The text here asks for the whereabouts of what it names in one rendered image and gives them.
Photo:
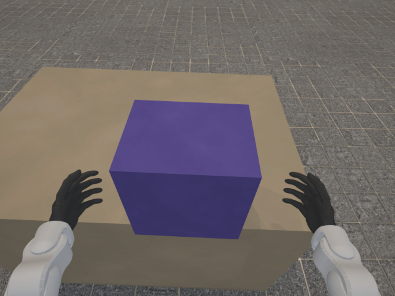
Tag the pedestal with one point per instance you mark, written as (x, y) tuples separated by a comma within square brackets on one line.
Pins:
[(69, 119)]

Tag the left robot hand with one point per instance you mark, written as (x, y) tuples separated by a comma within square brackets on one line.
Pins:
[(68, 205)]

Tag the right robot forearm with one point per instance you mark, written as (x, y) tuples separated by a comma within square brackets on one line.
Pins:
[(340, 264)]

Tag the carton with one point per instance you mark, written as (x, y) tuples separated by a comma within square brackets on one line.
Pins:
[(187, 169)]

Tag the left robot forearm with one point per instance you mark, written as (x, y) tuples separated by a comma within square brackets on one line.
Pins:
[(44, 260)]

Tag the right robot hand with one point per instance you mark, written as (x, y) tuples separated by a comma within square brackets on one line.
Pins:
[(316, 207)]

